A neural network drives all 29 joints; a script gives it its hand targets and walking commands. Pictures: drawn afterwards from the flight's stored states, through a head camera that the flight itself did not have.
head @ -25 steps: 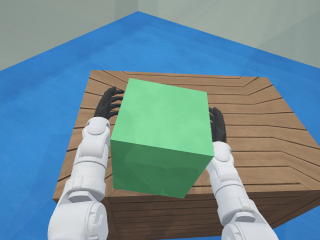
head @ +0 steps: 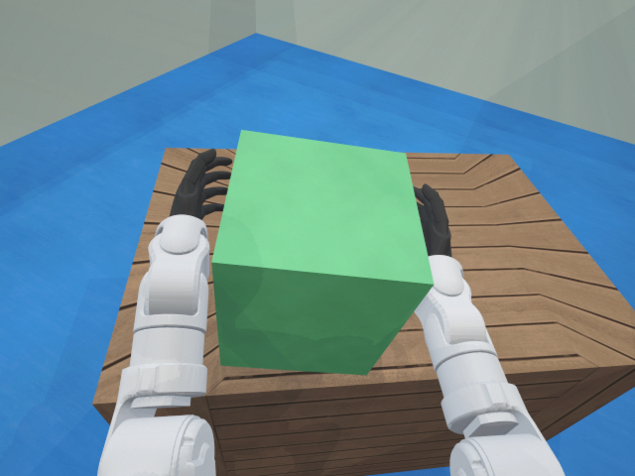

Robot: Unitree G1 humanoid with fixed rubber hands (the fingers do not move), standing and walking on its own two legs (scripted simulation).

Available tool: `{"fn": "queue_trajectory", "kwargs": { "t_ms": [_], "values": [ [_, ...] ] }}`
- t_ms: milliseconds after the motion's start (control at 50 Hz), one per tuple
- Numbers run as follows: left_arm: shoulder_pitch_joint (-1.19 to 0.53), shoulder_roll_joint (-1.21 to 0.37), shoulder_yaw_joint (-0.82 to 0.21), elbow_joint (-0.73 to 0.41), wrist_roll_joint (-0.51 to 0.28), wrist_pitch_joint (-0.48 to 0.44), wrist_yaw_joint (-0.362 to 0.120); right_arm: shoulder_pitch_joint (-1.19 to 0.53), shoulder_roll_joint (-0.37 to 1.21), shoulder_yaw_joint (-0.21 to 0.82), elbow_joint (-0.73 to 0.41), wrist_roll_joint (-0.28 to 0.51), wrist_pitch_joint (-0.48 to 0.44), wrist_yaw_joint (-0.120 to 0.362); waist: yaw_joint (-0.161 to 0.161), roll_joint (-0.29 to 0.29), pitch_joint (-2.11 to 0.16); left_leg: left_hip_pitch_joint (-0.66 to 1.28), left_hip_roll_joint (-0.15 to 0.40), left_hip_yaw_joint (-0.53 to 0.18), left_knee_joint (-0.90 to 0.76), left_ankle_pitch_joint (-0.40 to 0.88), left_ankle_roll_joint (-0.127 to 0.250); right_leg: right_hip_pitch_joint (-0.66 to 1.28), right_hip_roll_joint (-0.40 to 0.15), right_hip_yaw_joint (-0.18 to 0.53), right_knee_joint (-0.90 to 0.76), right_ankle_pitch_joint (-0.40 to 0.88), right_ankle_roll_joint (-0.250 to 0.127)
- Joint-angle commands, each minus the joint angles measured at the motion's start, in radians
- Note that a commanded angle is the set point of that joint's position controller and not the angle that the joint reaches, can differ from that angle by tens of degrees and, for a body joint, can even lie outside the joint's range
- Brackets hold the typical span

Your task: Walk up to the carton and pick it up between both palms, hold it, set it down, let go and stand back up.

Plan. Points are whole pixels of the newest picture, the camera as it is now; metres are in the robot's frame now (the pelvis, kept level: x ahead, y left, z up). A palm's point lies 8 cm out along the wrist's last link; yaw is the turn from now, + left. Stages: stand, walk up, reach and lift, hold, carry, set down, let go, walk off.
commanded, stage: reach and lift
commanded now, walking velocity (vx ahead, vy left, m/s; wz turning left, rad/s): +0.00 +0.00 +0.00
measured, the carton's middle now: (309, 263) +0.36 -0.01 +0.08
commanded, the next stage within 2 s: hold in 1.76 s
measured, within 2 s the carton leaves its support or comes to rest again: neither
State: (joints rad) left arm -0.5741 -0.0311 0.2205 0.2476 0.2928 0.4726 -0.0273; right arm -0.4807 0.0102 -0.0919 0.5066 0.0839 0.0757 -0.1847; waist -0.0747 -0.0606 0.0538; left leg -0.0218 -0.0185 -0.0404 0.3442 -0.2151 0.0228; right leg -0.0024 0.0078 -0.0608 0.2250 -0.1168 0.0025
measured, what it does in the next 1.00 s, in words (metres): stands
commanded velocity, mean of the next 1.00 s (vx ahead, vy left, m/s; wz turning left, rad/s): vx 0.00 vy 0.00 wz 0.00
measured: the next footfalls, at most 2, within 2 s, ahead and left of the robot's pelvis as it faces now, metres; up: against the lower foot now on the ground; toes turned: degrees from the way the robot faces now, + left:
none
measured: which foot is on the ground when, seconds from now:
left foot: down 0.00-1.00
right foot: down 0.00-1.00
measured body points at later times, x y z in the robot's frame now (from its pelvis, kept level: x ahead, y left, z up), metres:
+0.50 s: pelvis -0.01 -0.01 +0.00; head -0.05 +0.02 +0.45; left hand +0.38 +0.14 +0.20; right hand +0.36 -0.17 +0.17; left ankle -0.01 +0.10 -0.75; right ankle +0.01 -0.12 -0.75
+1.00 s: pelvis -0.02 -0.01 +0.00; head -0.06 +0.02 +0.45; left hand +0.38 +0.14 +0.23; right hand +0.36 -0.17 +0.20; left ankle -0.01 +0.10 -0.75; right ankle +0.01 -0.12 -0.75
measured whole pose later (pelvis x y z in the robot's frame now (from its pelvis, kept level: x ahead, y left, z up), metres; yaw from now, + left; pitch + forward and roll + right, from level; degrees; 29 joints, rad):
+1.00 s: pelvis -0.02 -0.01 +0.00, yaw +0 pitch -10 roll -1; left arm -0.76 -0.03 0.34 0.21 0.39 0.72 -0.07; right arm -0.73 -0.01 -0.12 0.59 0.11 0.27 -0.16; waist -0.10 -0.06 0.05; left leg 0.03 -0.02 -0.04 0.32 -0.19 0.02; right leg 0.03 0.01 -0.06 0.24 -0.11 -0.01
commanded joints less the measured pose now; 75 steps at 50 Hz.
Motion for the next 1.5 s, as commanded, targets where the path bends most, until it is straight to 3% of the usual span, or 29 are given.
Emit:
{"fn": "queue_trajectory", "kwargs": {
  "t_ms": [0, 20, 120, 200, 280, 380, 500, 620, 720, 820, 940, 1020, 1300, 1380, 1480],
  "values": [
    [-0.409, -0.537, -0.375, -0.006, -0.061, 0.052, -0.153, -0.719, 0.435, 0.349, -0.240, 0.006, -0.018, 0.115, -0.017, 0.060, -0.245, -0.002, -0.005, 0.055, -0.066, 0.219, -0.052, 0.138, 0.028, -0.043, 0.010, 0.102, 0.022],
    [-0.393, -0.521, -0.346, -0.005, -0.048, 0.072, -0.159, -0.713, 0.433, 0.347, -0.232, 0.015, -0.002, 0.115, -0.008, 0.057, -0.229, -0.003, -0.007, 0.060, -0.072, 0.201, -0.044, 0.159, 0.026, -0.041, 0.011, 0.102, 0.024],
    [-0.377, -0.515, -0.350, -0.097, -0.048, 0.104, -0.173, -0.732, 0.445, 0.412, -0.300, 0.073, 0.015, 0.100, -0.010, 0.059, -0.310, 0.057, -0.020, 0.060, -0.029, 0.370, -0.054, 0.243, 0.036, -0.042, 0.041, 0.310, 0.039],
    [-0.395, -0.508, -0.363, -0.130, -0.058, 0.115, -0.170, -0.751, 0.452, 0.432, -0.327, 0.082, 0.028, 0.097, -0.009, 0.049, -0.318, 0.057, -0.020, 0.059, -0.026, 0.371, -0.049, 0.235, 0.037, -0.038, 0.041, 0.314, 0.036],
    [-0.454, -0.489, -0.347, -0.136, -0.056, 0.137, -0.178, -0.775, 0.448, 0.398, -0.296, 0.064, 0.052, 0.099, -0.019, 0.037, -0.282, 0.017, -0.019, 0.068, -0.061, 0.255, -0.035, 0.218, 0.030, -0.038, 0.028, 0.225, 0.034],
    [-0.503, -0.509, -0.374, -0.144, -0.076, 0.153, -0.170, -0.828, 0.447, 0.381, -0.311, 0.068, 0.063, 0.102, -0.035, 0.067, -0.317, 0.033, -0.017, 0.064, -0.055, 0.247, -0.045, 0.201, 0.031, -0.044, 0.028, 0.193, 0.029],
    [-0.531, -0.494, -0.308, -0.085, -0.040, 0.191, -0.173, -0.855, 0.426, 0.317, -0.224, 0.048, 0.091, 0.115, -0.033, 0.072, -0.258, 0.008, -0.010, 0.071, -0.084, 0.189, -0.040, 0.182, 0.032, -0.052, 0.016, 0.098, 0.020],
    [-0.561, -0.489, -0.286, -0.086, -0.041, 0.206, -0.178, -0.905, 0.441, 0.327, -0.224, 0.070, 0.100, 0.113, -0.032, 0.051, -0.301, 0.024, -0.017, 0.075, -0.068, 0.235, -0.035, 0.215, 0.034, -0.050, 0.022, 0.159, 0.029],
    [-0.605, -0.479, -0.246, -0.047, -0.020, 0.219, -0.175, -0.945, 0.436, 0.301, -0.179, 0.061, 0.115, 0.122, -0.021, 0.054, -0.260, -0.012, -0.012, 0.080, -0.096, 0.154, -0.024, 0.184, 0.035, -0.052, 0.015, 0.062, 0.021],
    [-0.625, -0.499, -0.274, -0.070, -0.046, 0.223, -0.165, -0.989, 0.452, 0.325, -0.221, 0.088, 0.109, 0.122, -0.021, 0.064, -0.343, 0.026, -0.016, 0.078, -0.062, 0.240, -0.029, 0.207, 0.040, -0.048, 0.024, 0.132, 0.022],
    [-0.643, -0.482, -0.238, -0.027, -0.027, 0.237, -0.172, -0.985, 0.445, 0.293, -0.163, 0.076, 0.137, 0.118, -0.028, 0.060, -0.278, -0.014, -0.016, 0.079, -0.089, 0.165, -0.022, 0.196, 0.034, -0.045, 0.016, 0.083, 0.024],
    [-0.652, -0.490, -0.268, -0.072, -0.045, 0.240, -0.175, -0.970, 0.442, 0.302, -0.171, 0.099, 0.144, 0.112, -0.055, 0.076, -0.326, 0.033, -0.018, 0.074, -0.059, 0.261, -0.045, 0.217, 0.039, -0.047, 0.025, 0.161, 0.029],
    [-0.676, -0.505, -0.297, -0.116, -0.067, 0.249, -0.167, -1.032, 0.463, 0.373, -0.239, 0.163, 0.172, 0.103, -0.031, 0.075, -0.379, 0.042, -0.019, 0.062, -0.039, 0.325, -0.046, 0.234, 0.050, -0.040, 0.037, 0.204, 0.027],
    [-0.706, -0.501, -0.274, -0.054, -0.058, 0.256, -0.164, -1.051, 0.464, 0.331, -0.186, 0.137, 0.192, 0.108, -0.030, 0.064, -0.302, -0.012, -0.015, 0.067, -0.080, 0.192, -0.029, 0.185, 0.042, -0.035, 0.021, 0.083, 0.025],
    [-0.706, -0.485, -0.236, -0.042, -0.042, 0.276, -0.176, -1.035, 0.443, 0.304, -0.140, 0.139, 0.215, 0.109, -0.033, 0.070, -0.295, -0.009, -0.014, 0.071, -0.085, 0.204, -0.037, 0.205, 0.043, -0.032, 0.017, 0.092, 0.022]
  ]
}}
